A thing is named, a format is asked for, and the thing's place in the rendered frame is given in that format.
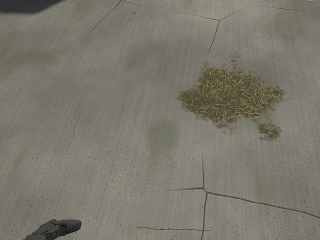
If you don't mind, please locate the robot left hand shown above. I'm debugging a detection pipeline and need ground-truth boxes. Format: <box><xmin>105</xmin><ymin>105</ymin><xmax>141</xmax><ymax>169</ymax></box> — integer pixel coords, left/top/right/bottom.
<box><xmin>23</xmin><ymin>219</ymin><xmax>82</xmax><ymax>240</ymax></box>

